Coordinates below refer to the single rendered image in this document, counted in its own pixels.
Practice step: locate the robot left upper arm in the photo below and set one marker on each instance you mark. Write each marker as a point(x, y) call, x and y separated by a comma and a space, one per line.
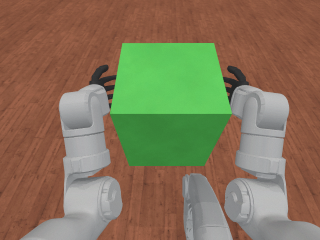
point(90, 204)

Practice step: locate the robot right upper arm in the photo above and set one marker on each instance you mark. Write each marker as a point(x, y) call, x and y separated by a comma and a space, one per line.
point(260, 207)

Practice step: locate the robot right hand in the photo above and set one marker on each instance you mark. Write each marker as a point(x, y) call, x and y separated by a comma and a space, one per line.
point(241, 80)

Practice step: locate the right robot shin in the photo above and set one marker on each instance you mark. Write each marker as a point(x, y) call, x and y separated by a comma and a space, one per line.
point(188, 219)

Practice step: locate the right robot thigh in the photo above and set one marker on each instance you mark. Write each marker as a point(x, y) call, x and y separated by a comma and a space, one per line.
point(208, 219)

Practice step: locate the right robot forearm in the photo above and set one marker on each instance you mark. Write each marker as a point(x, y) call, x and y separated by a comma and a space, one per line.
point(263, 127)

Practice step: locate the left robot forearm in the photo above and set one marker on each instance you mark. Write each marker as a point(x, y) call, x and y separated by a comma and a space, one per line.
point(81, 115)

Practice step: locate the carton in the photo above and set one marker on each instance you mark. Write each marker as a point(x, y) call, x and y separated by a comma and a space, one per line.
point(170, 104)

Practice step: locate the robot left hand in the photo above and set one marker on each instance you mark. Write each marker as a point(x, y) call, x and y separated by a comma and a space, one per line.
point(96, 81)

